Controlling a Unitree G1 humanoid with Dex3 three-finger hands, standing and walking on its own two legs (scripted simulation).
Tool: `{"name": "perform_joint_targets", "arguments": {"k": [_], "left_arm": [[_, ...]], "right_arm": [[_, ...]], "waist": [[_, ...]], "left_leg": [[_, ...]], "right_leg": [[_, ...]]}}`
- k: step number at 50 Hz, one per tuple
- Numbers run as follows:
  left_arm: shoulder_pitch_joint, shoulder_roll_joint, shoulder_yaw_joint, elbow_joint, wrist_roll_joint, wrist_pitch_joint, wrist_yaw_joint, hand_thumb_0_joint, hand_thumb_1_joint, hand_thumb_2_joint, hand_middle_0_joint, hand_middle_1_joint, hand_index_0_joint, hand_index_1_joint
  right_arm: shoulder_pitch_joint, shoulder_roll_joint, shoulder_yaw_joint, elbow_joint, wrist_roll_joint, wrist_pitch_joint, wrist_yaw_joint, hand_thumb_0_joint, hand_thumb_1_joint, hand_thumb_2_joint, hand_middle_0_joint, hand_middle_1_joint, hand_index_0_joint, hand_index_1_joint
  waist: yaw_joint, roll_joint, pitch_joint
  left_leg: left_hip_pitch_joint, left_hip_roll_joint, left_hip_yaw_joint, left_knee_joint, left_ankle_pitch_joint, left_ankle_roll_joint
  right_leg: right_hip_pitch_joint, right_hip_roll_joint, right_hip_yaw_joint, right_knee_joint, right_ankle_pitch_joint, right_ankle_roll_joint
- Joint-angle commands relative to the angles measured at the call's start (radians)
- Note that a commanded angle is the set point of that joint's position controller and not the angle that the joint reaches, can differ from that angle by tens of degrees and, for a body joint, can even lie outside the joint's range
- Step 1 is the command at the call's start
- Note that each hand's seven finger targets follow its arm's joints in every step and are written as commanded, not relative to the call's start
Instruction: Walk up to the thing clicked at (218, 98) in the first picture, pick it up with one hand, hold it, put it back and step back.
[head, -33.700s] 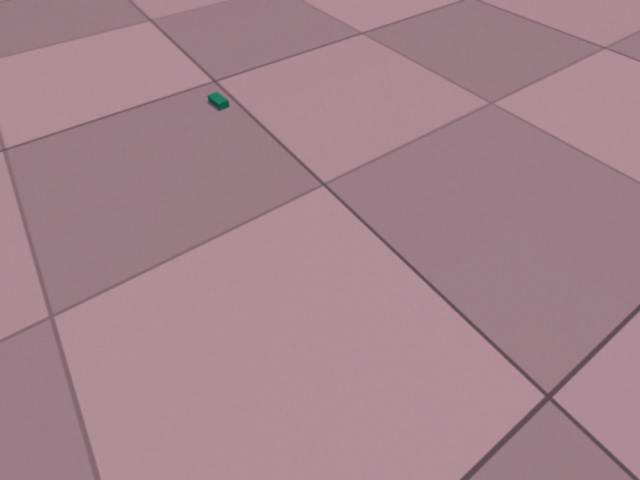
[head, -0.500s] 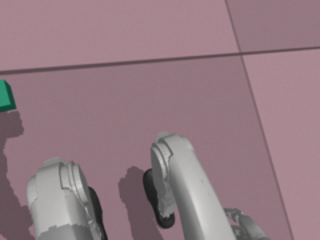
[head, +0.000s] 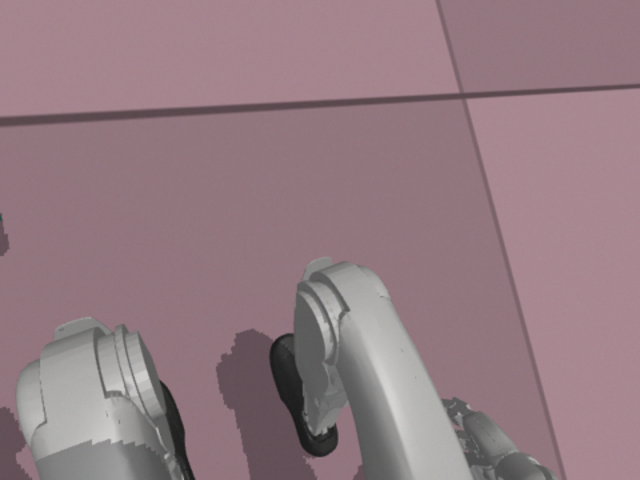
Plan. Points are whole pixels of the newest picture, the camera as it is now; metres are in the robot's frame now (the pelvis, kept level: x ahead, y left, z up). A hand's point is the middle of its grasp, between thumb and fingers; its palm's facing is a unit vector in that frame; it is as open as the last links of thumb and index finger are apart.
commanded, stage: rest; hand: left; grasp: from above
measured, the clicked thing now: out of the picture +0.46 +0.36 -0.24
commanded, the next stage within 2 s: open in 1.18 s
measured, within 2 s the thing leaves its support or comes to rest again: rests again in 0.94 s
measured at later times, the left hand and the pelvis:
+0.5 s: hand out of the picture +0.45 +0.35 -0.24, palm faces -0.47 -0.15 -0.87, open 9.1 cm; pelvis +0.00 +0.00 -0.01, yaw -2 degrees
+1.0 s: hand out of the picture +0.45 +0.35 -0.26, palm faces -0.46 -0.14 -0.88, open 9.1 cm; pelvis +0.00 +0.00 -0.01, yaw -4 degrees
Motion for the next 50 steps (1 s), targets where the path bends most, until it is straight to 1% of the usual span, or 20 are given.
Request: {"name": "perform_joint_targets", "arguments": {"k": [1, 5, 10, 14, 15, 17, 18, 19, 21, 22, 24, 26, 29, 33, 34, 35, 38, 39, 45, 50], "left_arm": [[-0.326, 0.311, 0.038, -0.133, -0.001, 0.003, 0.081, 0.000, 0.956, 0.510, -1.214, -0.519, -1.250, -0.481], [-0.308, 0.299, 0.019, -0.088, -0.006, 0.026, 0.098, 0.000, 0.900, 0.491, -1.170, -0.477, -1.207, -0.439], [-0.276, 0.306, 0.006, -0.053, -0.030, 0.049, 0.095, 0.000, 0.829, 0.458, -1.103, -0.492, -1.147, -0.446], [-0.282, 0.338, 0.020, -0.077, -0.057, 0.049, 0.084, 0.000, 0.822, 0.447, -1.095, -0.497, -1.141, -0.449], [-0.267, 0.334, 0.016, -0.068, -0.055, 0.049, 0.080, 0.000, 0.819, 0.449, -1.094, -0.499, -1.140, -0.451], [-0.263, 0.352, 0.024, -0.076, -0.052, 0.039, 0.082, 0.000, 0.808, 0.461, -1.091, -0.495, -1.133, -0.450], [-0.254, 0.348, 0.028, -0.051, -0.055, 0.035, 0.082, 0.000, 0.809, 0.464, -1.090, -0.499, -1.133, -0.454], [-0.241, 0.384, 0.055, -0.066, -0.051, 0.029, 0.086, 0.000, 0.809, 0.458, -1.086, -0.500, -1.130, -0.454], [-0.265, 0.401, 0.063, -0.097, -0.041, 0.017, 0.094, 0.000, 0.813, 0.481, -1.096, -0.499, -1.136, -0.457], [-0.255, 0.411, 0.061, -0.077, -0.027, 0.017, 0.098, 0.000, 0.818, 0.477, -1.096, -0.508, -1.138, -0.464], [-0.269, 0.378, 0.042, -0.084, -0.026, 0.005, 0.108, 0.000, 0.827, 0.499, -1.100, -0.514, -1.139, -0.472], [-0.246, 0.399, 0.061, -0.050, -0.018, 0.005, 0.125, 0.000, 0.857, 0.515, -1.118, -0.530, -1.160, -0.486], [-0.274, 0.395, 0.030, -0.049, -0.009, 0.002, 0.136, 0.000, 0.861, 0.532, -1.124, -0.528, -1.161, -0.488], [-0.278, 0.380, 0.014, -0.018, -0.012, 0.011, 0.151, 0.000, 0.823, 0.529, -1.090, -0.542, -1.130, -0.500], [-0.269, 0.379, 0.009, 0.003, -0.019, 0.011, 0.157, 0.000, 0.824, 0.499, -1.088, -0.536, -1.132, -0.489], [-0.269, 0.377, -0.004, 0.013, -0.016, 0.014, 0.156, 0.000, 0.810, 0.493, -1.078, -0.541, -1.123, -0.494], [-0.283, 0.393, 0.004, -0.001, -0.022, 0.017, 0.165, 0.000, 0.786, 0.469, -1.062, -0.526, -1.107, -0.479], [-0.281, 0.383, -0.017, 0.005, -0.013, 0.024, 0.161, 0.000, 0.784, 0.488, -1.063, -0.534, -1.106, -0.489], [-0.285, 0.400, -0.004, 0.012, -0.031, 0.031, 0.162, 0.000, 0.747, 0.501, -1.043, -0.532, -1.081, -0.492], [-0.264, 0.417, 0.008, -0.005, -0.043, 0.029, 0.164, 0.000, 0.720, 0.492, -1.029, -0.529, -1.065, -0.491]], "right_arm": [[0.214, -0.291, -0.079, 0.003, -0.008, -0.007, -0.014, 0.000, -0.898, -0.896, 0.200, 0.300, 0.200, 0.300], [0.214, -0.289, -0.067, -0.002, -0.011, -0.023, -0.010, 0.000, -0.889, -0.892, 0.201, 0.300, 0.201, 0.300], [0.216, -0.288, -0.053, -0.005, -0.011, -0.039, -0.007, 0.000, -0.891, -0.893, 0.201, 0.300, 0.200, 0.300], [0.213, -0.294, -0.038, -0.014, -0.013, -0.046, -0.006, 0.000, -0.893, -0.894, 0.201, 0.300, 0.200, 0.300], [0.222, -0.297, -0.036, -0.012, -0.016, -0.048, -0.003, 0.000, -0.893, -0.893, 0.201, 0.300, 0.200, 0.300], [0.208, -0.298, -0.031, -0.011, -0.016, -0.048, -0.003, 0.000, -0.892, -0.893, 0.201, 0.300, 0.200, 0.300], [0.212, -0.315, -0.030, -0.010, -0.017, -0.050, -0.004, 0.000, -0.893, -0.894, 0.201, 0.300, 0.200, 0.300], [0.207, -0.318, -0.030, -0.022, -0.021, -0.050, -0.005, 0.000, -0.891, -0.893, 0.201, 0.300, 0.200, 0.300], [0.200, -0.321, -0.022, -0.029, -0.025, -0.049, -0.005, 0.000, -0.890, -0.893, 0.201, 0.300, 0.200, 0.300], [0.194, -0.321, -0.019, -0.023, -0.026, -0.049, -0.004, 0.000, -0.891, -0.894, 0.201, 0.300, 0.200, 0.300], [0.179, -0.325, -0.012, -0.028, -0.032, -0.054, -0.001, 0.000, -0.889, -0.893, 0.201, 0.300, 0.200, 0.300], [0.183, -0.334, -0.009, -0.029, -0.037, -0.056, 0.002, 0.000, -0.890, -0.893, 0.201, 0.300, 0.201, 0.300], [0.170, -0.334, 0.002, -0.035, -0.041, -0.063, 0.007, 0.000, -0.889, -0.894, 0.201, 0.300, 0.201, 0.300], [0.177, -0.346, 0.007, -0.030, -0.043, -0.080, 0.011, 0.000, -0.889, -0.894, 0.201, 0.300, 0.201, 0.300], [0.168, -0.338, 0.010, -0.015, -0.043, -0.081, 0.011, 0.000, -0.890, -0.894, 0.201, 0.300, 0.201, 0.300], [0.163, -0.342, 0.009, -0.021, -0.042, -0.087, 0.013, 0.000, -0.893, -0.895, 0.201, 0.300, 0.201, 0.300], [0.156, -0.350, 0.015, -0.031, -0.046, -0.092, 0.014, 0.000, -0.892, -0.895, 0.201, 0.300, 0.200, 0.300], [0.161, -0.346, 0.017, -0.028, -0.043, -0.097, 0.015, 0.000, -0.893, -0.896, 0.201, 0.300, 0.200, 0.300], [0.158, -0.355, 0.022, -0.042, -0.042, -0.114, 0.022, 0.000, -0.896, -0.897, 0.200, 0.300, 0.200, 0.300], [0.154, -0.351, 0.032, -0.033, -0.043, -0.113, 0.025, 0.000, -0.897, -0.898, 0.200, 0.300, 0.200, 0.300]], "waist": [[-0.021, 0.519, -0.710], [-0.032, 0.478, -0.672], [-0.041, 0.458, -0.671], [-0.041, 0.458, -0.699], [-0.050, 0.444, -0.703], [-0.041, 0.465, -0.710], [-0.054, 0.452, -0.653], [-0.046, 0.457, -0.673], [-0.046, 0.489, -0.688], [-0.040, 0.510, -0.680], [-0.055, 0.526, -0.669], [-0.066, 0.518, -0.650], [-0.076, 0.524, -0.624], [-0.092, 0.492, -0.590], [-0.076, 0.502, -0.586], [-0.085, 0.505, -0.565], [-0.084, 0.498, -0.596], [-0.088, 0.506, -0.589], [-0.096, 0.495, -0.579], [-0.074, 0.524, -0.607]], "left_leg": [[0.622, -0.002, 0.020, -0.238, 0.230, -0.023], [0.570, -0.002, 0.031, -0.218, 0.201, -0.012], [0.556, 0.003, 0.026, -0.202, 0.239, -0.010], [0.568, 0.008, 0.020, -0.190, 0.279, -0.010], [0.573, 0.009, 0.020, -0.180, 0.294, -0.007], [0.581, 0.012, 0.017, -0.181, 0.298, -0.011], [0.556, 0.008, 0.016, -0.175, 0.283, -0.015], [0.561, 0.011, 0.016, -0.176, 0.290, -0.014], [0.590, 0.011, 0.010, -0.184, 0.288, -0.020], [0.604, 0.014, 0.006, -0.187, 0.285, -0.022], [0.620, 0.016, -0.003, -0.188, 0.295, -0.027], [0.610, 0.018, -0.010, -0.191, 0.294, -0.025], [0.581, 0.019, -0.006, -0.189, 0.257, -0.023], [0.566, 0.020, -0.010, -0.185, 0.231, -0.020], [0.566, 0.023, -0.015, -0.194, 0.212, -0.025], [0.567, 0.025, -0.021, -0.193, 0.202, -0.026], [0.571, 0.025, -0.024, -0.189, 0.203, -0.025], [0.579, 0.026, -0.020, -0.183, 0.217, -0.024], [0.571, 0.028, -0.025, -0.177, 0.238, -0.025], [0.594, 0.030, -0.022, -0.176, 0.275, -0.027]], "right_leg": [[0.251, 0.037, -0.041, -0.194, 0.269, -0.037], [0.268, 0.042, -0.035, -0.209, 0.266, -0.030], [0.316, 0.048, -0.035, -0.205, 0.307, -0.025], [0.366, 0.050, -0.037, -0.206, 0.338, -0.020], [0.381, 0.052, -0.036, -0.207, 0.356, -0.016], [0.385, 0.056, -0.038, -0.205, 0.356, -0.020], [0.348, 0.052, -0.045, -0.206, 0.332, -0.027], [0.381, 0.054, -0.046, -0.208, 0.345, -0.024], [0.374, 0.053, -0.053, -0.200, 0.336, -0.028], [0.350, 0.055, -0.054, -0.188, 0.327, -0.031], [0.335, 0.055, -0.065, -0.184, 0.330, -0.031], [0.338, 0.056, -0.070, -0.177, 0.338, -0.028], [0.335, 0.061, -0.071, -0.186, 0.317, -0.026], [0.322, 0.059, -0.075, -0.188, 0.303, -0.022], [0.309, 0.062, -0.079, -0.185, 0.287, -0.025], [0.290, 0.061, -0.079, -0.181, 0.278, -0.026], [0.320, 0.061, -0.085, -0.185, 0.287, -0.023], [0.317, 0.062, -0.078, -0.182, 0.300, -0.023], [0.329, 0.061, -0.078, -0.183, 0.317, -0.020], [0.358, 0.066, -0.080, -0.186, 0.342, -0.020]]}}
